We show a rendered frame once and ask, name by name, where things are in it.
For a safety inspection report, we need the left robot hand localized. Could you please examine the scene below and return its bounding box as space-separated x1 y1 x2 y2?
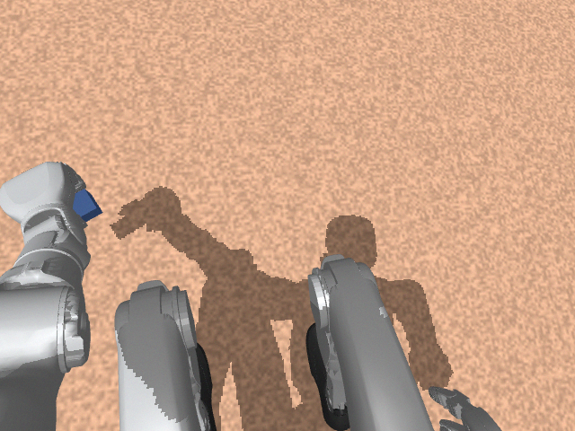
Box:
0 162 88 228

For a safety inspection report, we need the right robot hand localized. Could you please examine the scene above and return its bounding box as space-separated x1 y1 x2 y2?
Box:
429 386 502 431

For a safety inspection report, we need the left robot foot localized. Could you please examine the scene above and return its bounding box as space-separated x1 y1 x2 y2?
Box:
195 342 217 431

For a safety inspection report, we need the small box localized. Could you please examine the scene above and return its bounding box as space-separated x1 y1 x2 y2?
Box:
73 189 102 222

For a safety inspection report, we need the right robot foot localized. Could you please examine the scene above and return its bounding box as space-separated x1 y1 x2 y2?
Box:
306 323 350 431

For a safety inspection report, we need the left robot arm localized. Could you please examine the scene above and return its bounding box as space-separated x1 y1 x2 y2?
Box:
0 204 91 431

